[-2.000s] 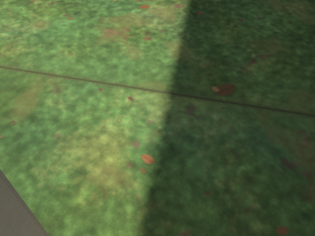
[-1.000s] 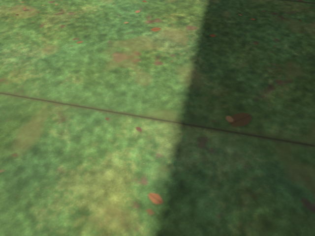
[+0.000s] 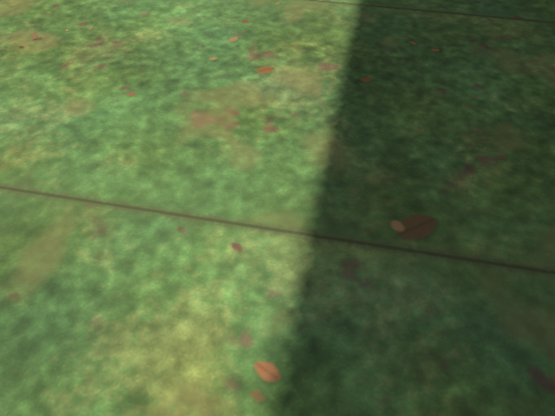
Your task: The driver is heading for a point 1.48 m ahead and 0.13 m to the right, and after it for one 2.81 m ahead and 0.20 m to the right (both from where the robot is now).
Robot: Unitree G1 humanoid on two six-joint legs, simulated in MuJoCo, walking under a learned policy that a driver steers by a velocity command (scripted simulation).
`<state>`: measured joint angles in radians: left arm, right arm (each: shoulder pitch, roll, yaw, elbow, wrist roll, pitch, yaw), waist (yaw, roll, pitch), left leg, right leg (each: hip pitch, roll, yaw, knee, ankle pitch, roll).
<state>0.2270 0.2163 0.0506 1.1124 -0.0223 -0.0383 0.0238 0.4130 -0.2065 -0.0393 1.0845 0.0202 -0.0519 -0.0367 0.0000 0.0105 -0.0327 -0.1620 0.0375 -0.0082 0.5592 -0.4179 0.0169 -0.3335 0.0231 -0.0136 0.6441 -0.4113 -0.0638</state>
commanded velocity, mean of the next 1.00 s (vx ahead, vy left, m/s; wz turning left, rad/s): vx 0.45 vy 0.00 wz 0.00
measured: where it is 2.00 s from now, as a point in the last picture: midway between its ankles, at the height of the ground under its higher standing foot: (292, 227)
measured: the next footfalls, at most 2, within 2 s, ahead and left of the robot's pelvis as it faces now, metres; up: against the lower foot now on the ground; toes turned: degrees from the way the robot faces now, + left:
left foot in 0.54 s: +0.44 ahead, +0.13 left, +0.00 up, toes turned +3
right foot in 1.10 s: +0.76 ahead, -0.11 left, +0.00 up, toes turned -3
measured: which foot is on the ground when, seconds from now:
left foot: down 0.00-0.12, up 0.14-0.52, down 0.54-1.00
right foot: down 0.00-0.56, up 0.58-1.00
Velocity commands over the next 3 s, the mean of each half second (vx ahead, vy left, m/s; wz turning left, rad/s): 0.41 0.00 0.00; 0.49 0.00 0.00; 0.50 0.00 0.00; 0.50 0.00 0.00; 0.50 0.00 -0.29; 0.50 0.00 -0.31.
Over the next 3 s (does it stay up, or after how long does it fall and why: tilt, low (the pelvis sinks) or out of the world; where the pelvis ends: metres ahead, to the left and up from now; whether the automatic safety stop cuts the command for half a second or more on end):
stays up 1.67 -0.04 0.02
